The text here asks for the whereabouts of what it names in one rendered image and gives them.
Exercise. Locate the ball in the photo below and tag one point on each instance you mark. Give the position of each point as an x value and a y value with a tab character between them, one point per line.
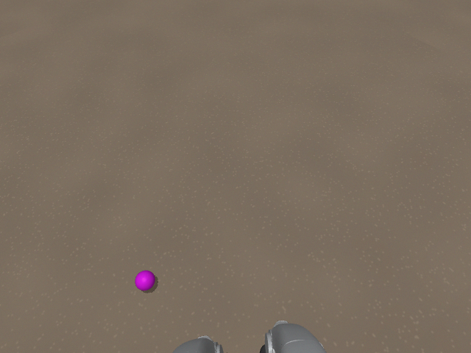
144	280

